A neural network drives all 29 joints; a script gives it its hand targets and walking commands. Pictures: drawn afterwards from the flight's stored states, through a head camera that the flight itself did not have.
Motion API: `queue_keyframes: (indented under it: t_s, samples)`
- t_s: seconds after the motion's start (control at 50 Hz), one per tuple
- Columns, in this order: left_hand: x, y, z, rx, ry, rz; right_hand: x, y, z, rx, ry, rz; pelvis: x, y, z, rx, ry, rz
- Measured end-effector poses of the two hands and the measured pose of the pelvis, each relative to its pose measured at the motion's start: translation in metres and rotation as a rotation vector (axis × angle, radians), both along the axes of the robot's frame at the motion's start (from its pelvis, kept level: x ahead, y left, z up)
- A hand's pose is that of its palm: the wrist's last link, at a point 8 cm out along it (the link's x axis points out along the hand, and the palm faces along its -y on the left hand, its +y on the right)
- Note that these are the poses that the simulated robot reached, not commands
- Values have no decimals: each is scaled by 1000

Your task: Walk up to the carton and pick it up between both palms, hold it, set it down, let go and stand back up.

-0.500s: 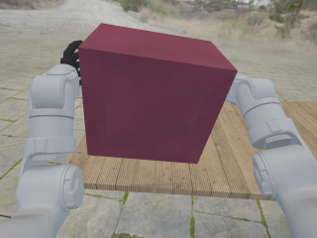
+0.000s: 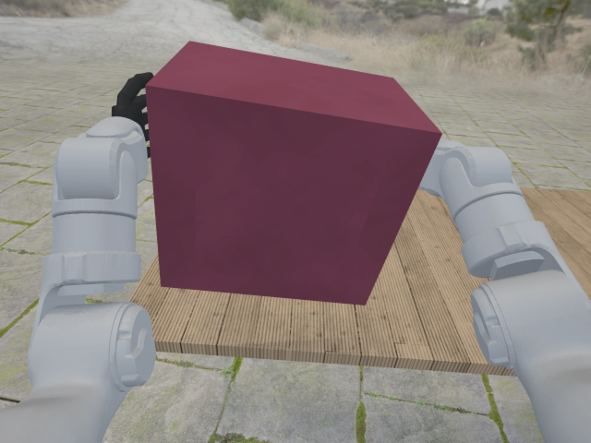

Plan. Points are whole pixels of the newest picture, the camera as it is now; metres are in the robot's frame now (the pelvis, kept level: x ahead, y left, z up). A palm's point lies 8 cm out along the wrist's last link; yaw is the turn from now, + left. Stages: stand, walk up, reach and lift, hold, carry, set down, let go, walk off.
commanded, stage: hold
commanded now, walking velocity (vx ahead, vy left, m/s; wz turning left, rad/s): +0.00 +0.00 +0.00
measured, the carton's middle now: (281, 178) +0.38 +0.01 +0.28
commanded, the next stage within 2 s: set down in 1.34 s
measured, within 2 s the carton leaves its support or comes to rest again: neither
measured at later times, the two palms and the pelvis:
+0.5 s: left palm (123, 124) +0.36 +0.18 +0.35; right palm (422, 155) +0.37 -0.17 +0.32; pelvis +0.00 +0.00 +0.00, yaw -1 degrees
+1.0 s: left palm (138, 134) +0.36 +0.17 +0.34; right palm (434, 159) +0.37 -0.19 +0.31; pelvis -0.01 +0.00 +0.00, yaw -1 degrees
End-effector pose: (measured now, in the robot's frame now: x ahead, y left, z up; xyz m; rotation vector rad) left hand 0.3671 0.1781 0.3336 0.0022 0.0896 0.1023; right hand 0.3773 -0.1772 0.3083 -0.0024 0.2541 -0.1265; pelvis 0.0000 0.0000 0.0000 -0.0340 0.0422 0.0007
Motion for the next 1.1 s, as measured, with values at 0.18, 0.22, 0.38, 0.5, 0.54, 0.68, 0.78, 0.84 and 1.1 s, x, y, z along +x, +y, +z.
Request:
queue_keyframes:
  t_s: [0.18,0.22,0.38,0.5,0.54,0.68,0.78,0.84,1.1]
  samples:
    - [-7,-9,-2,-2,-21,-10,-10,-9,1,-5,-19,-11,-2,0,0,0,-11,-5]
    - [-7,-11,-1,-8,-12,-10,-11,-11,0,12,-11,-16,-3,0,0,1,-17,-9]
    - [-8,-6,11,-9,-5,2,-9,-5,4,7,-3,0,-6,1,0,3,-8,-22]
    - [-8,3,15,3,-4,14,-4,4,7,13,-1,13,-5,0,0,1,-2,-11]
    - [-8,4,15,10,-4,15,-3,5,7,18,0,13,-4,0,0,0,-1,-5]
    - [-2,4,5,2,-1,1,-2,4,5,-11,3,4,-3,1,0,-2,0,1]
    - [-2,0,-2,-11,-3,-10,-5,0,5,-15,2,-10,-3,2,0,-1,-4,2]
    - [-2,-4,-2,-5,-9,-16,-7,-5,5,-3,-3,-20,-3,2,0,-2,-1,2]
    - [-6,-6,9,-8,-8,-1,-7,-5,5,-5,-3,-1,-5,2,0,2,2,-17]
